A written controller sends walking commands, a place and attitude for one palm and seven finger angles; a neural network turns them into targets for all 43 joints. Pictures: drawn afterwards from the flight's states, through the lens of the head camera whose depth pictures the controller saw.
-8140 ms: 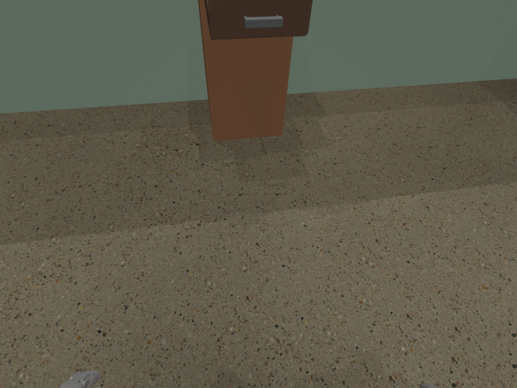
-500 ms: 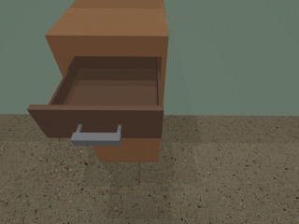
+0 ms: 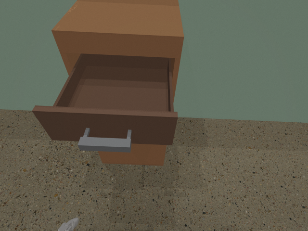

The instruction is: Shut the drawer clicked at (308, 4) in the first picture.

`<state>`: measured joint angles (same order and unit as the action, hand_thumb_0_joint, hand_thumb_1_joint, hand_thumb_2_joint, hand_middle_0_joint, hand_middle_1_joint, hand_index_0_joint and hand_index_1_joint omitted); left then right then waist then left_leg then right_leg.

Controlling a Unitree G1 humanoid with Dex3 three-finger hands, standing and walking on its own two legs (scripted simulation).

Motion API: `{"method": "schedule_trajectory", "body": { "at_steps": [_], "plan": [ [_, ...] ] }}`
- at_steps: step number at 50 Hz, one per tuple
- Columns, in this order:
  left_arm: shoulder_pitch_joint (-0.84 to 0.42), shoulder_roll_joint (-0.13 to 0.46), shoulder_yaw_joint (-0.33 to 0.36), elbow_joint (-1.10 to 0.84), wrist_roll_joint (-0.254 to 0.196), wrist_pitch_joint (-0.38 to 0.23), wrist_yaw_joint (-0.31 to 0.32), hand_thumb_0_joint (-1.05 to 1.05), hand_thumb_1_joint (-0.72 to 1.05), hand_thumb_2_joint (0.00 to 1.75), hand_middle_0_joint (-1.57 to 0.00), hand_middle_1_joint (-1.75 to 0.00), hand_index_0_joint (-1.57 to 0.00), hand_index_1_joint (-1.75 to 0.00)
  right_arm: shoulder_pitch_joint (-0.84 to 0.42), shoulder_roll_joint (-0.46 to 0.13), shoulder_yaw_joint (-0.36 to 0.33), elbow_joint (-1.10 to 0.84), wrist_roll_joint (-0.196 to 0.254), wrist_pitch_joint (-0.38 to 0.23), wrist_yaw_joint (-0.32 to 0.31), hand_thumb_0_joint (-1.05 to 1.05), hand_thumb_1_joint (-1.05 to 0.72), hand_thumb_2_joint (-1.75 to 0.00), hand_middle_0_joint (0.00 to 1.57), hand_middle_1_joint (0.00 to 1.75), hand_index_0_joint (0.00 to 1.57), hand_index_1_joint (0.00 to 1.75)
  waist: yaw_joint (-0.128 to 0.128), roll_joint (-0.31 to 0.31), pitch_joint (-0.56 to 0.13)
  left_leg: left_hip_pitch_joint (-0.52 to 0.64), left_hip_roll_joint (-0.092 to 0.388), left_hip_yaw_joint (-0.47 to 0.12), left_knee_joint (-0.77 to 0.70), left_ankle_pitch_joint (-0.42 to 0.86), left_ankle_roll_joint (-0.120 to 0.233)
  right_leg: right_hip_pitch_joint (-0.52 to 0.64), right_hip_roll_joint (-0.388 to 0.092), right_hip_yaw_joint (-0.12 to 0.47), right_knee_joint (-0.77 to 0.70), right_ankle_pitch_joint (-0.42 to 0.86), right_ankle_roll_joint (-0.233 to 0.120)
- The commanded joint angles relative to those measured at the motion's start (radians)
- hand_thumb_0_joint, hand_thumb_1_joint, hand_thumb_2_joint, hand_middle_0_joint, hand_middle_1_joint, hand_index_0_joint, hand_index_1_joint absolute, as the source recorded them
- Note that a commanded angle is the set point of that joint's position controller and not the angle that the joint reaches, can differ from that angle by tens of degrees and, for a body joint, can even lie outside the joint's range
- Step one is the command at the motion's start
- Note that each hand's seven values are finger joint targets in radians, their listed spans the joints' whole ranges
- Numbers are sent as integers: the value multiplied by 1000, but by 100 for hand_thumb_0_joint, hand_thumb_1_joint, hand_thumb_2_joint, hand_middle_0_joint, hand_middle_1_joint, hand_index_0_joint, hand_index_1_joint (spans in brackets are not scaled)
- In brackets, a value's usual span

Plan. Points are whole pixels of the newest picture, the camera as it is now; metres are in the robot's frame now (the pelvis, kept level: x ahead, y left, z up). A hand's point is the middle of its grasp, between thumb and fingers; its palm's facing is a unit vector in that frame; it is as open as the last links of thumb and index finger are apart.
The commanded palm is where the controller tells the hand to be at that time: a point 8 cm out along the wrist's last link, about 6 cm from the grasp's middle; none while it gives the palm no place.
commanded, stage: raise the hand and make a fist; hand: left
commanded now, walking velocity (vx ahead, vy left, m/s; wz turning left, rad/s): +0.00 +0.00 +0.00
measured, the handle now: (107, 138) +0.35 +0.17 +0.03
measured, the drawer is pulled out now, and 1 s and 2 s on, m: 0.28 0.28 0.28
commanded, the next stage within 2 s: bring the fist close to the handle in 1.80 s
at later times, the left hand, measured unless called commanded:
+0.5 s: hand (93, 223) +0.14 +0.15 +0.01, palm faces +0.09 -0.99 -0.07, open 5.0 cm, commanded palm +0.11 +0.21 +0.01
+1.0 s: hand (89, 209) +0.15 +0.15 +0.06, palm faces +0.04 -1.00 -0.02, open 3.1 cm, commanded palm +0.11 +0.20 +0.08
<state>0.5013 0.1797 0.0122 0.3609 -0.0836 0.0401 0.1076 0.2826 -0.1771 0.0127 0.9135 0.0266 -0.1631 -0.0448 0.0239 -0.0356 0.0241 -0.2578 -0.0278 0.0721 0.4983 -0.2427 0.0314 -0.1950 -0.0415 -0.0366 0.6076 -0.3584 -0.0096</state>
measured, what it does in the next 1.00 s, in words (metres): stands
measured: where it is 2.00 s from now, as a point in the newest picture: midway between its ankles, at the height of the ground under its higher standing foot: outside the picture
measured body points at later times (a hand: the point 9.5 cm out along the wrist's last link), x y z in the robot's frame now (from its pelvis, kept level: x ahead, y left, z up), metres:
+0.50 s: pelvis -0.04 -0.04 -0.07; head -0.01 -0.04 +0.38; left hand +0.13 +0.20 +0.02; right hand +0.18 -0.25 -0.13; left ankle +0.01 +0.10 -0.73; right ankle -0.04 -0.11 -0.73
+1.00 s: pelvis -0.01 +0.00 -0.04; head +0.00 +0.00 +0.41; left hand +0.14 +0.20 +0.06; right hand +0.19 -0.23 -0.09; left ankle +0.01 +0.10 -0.73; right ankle -0.04 -0.11 -0.73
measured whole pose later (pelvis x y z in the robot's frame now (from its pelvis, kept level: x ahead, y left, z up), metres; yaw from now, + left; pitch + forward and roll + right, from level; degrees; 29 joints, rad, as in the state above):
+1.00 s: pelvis -0.01 +0.00 -0.04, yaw +2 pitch +6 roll -1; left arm 0.67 0.18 0.01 -0.39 -0.21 -0.28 -0.13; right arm 0.23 -0.24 0.00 0.51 0.04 -0.23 -0.03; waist 0.02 0.03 -0.10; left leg -0.60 0.00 0.02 0.89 -0.40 0.04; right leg -0.48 0.00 -0.08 0.86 -0.49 -0.02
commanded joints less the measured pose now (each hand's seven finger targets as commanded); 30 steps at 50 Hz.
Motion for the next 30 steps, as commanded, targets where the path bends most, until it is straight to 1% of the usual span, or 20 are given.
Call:
{"method": "schedule_trajectory", "body": {
  "at_steps": [1,2,3,4,5,6,7,8,11,13,15,17,18,19,22,23,24,27,28,30],
  "plan": [
    [-108,20,36,-462,-51,-178,-14,0,90,90,-32,-43,-32,-43,-87,-187,-79,-259,-9,-143,-8,0,-90,-90,20,30,20,30,-79,-16,-36,-2,69,-148,23,135,-26,-316,48,-79,-26,-10,-9],
    [40,-3,61,-384,-69,-239,-51,0,90,90,-34,-45,-34,-45,-113,-180,-80,-299,-19,-136,-4,0,-90,-90,20,30,20,30,-38,-78,-39,-100,47,-131,78,52,-27,-319,53,-89,-39,25,-12],
    [169,11,101,-323,-75,-300,-92,0,90,90,-36,-47,-36,-47,-135,-179,-84,-328,-16,-127,7,0,-90,-90,20,30,20,30,-1,-67,-80,-142,34,-109,123,69,-30,-307,54,-82,-10,59,-19],
    [223,-4,116,-294,-92,-378,-149,0,90,90,-38,-50,-38,-50,-150,-174,-88,-347,-24,-115,17,0,-90,-90,20,30,20,30,12,-119,-126,-199,32,-100,187,102,-36,-341,61,-86,69,104,-20],
    [264,-55,78,-276,-115,-459,-218,0,90,90,-40,-52,-40,-52,-186,-170,-93,-372,-26,-105,28,0,-90,-90,20,30,20,30,24,-199,-111,-288,32,-84,250,82,-40,-390,62,-76,133,122,-15],
    [245,-65,64,-287,-132,-544,-286,0,90,90,-42,-54,-42,-54,-208,-173,-100,-395,-25,-103,42,0,-90,-90,20,30,20,30,21,-195,-128,-357,29,-76,307,54,-41,-437,55,-59,187,129,-13],
    [232,-29,91,-298,-142,-618,-348,0,90,90,-44,-56,-44,-56,-220,-174,-109,-416,-23,-104,54,0,-90,-90,20,30,20,30,22,-158,-162,-408,25,-72,356,25,-43,-459,46,-33,229,124,-13],
    [296,35,171,-282,-140,-626,-366,0,90,90,-46,-58,-46,-58,-221,-170,-118,-443,-13,-89,61,0,-90,-90,20,30,20,30,52,-62,-163,-418,21,-57,369,12,-43,-444,36,-2,232,110,-22],
    [157,113,204,-538,-180,-547,-370,0,90,90,-52,-65,-52,-65,-251,-174,-103,-569,4,-56,35,0,-90,-90,20,30,20,30,40,39,-268,-435,3,-28,393,-87,-19,-424,26,62,207,-50,-12],
    [32,149,228,-668,-179,-531,-312,0,90,90,-56,-69,-56,-69,-206,-160,-96,-577,3,-44,11,0,-90,-90,20,30,20,30,1,47,-263,-432,14,-50,419,-142,-10,-483,33,96,178,-166,-3],
    [-16,106,179,-785,-178,-559,-263,0,90,90,-60,-73,-60,-73,-158,-144,-87,-590,1,-49,-2,0,-90,-90,20,30,20,30,-28,108,-259,-400,25,-67,435,-149,0,-516,36,107,156,-205,-6],
    [-116,123,148,-849,-169,-608,-247,0,90,90,-64,-78,-64,-78,-126,-148,-73,-572,-4,-66,-14,0,-90,-90,20,30,20,30,-68,99,-259,-407,30,-79,468,-144,7,-536,34,128,141,-212,-2],
    [-167,134,130,-864,-161,-627,-252,0,90,90,-66,-80,-66,-80,-117,-155,-68,-560,-6,-76,-20,0,-90,-90,20,30,20,30,-90,58,-253,-414,35,-84,493,-147,11,-549,32,150,128,-224,8],
    [-171,120,99,-834,-161,-632,-273,0,90,90,-68,-82,-68,-82,-110,-155,-65,-548,-5,-89,-24,0,-90,-90,20,30,20,30,-98,71,-248,-412,37,-87,501,-143,11,-548,25,163,117,-210,11],
    [-112,131,93,-713,-179,-573,-345,0,90,90,-74,-88,-74,-88,-116,-170,-49,-529,10,-113,-29,0,-90,-90,20,30,20,30,-86,74,-208,-430,36,-100,468,-152,8,-497,12,173,85,-178,25],
    [-61,155,131,-641,-178,-525,-359,0,90,90,-76,-91,-76,-91,-124,-172,-50,-522,18,-107,-31,0,-90,-90,20,30,20,30,-72,17,-198,-436,34,-102,463,-147,9,-461,4,196,58,-168,46],
    [-25,140,128,-635,-188,-480,-374,0,90,90,-78,-93,-78,-93,-124,-170,-48,-532,21,-102,-32,0,-90,-90,20,30,20,30,-55,9,-215,-431,29,-101,444,-132,9,-412,-9,200,47,-127,54],
    [42,186,249,-631,-218,-366,-361,0,90,90,-84,-99,-84,-99,-149,-154,-50,-532,24,-79,-43,0,-90,-90,20,30,20,30,0,-16,-257,-399,24,-102,390,-68,2,-284,-32,192,42,18,69],
    [69,198,284,-607,-223,-346,-348,0,90,90,-86,-101,-86,-101,-167,-149,-50,-525,22,-71,-44,0,-90,-90,20,30,20,30,13,-59,-240,-402,26,-108,381,-55,1,-265,-34,190,40,61,82],
    [68,177,291,-677,-232,-354,-326,0,90,90,-90,-106,-90,-106,-158,-140,-52,-525,20,-70,-40,0,-90,-90,20,30,20,30,19,-27,-245,-363,26,-102,350,-11,-2,-240,-29,159,54,162,77]
  ]
}}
